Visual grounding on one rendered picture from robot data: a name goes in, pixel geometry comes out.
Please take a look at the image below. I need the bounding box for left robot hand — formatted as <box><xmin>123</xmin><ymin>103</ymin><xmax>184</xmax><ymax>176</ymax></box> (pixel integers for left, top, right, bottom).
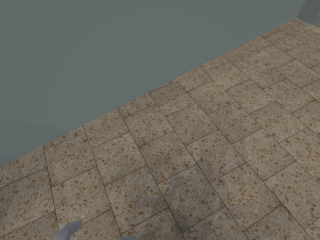
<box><xmin>52</xmin><ymin>220</ymin><xmax>82</xmax><ymax>240</ymax></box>

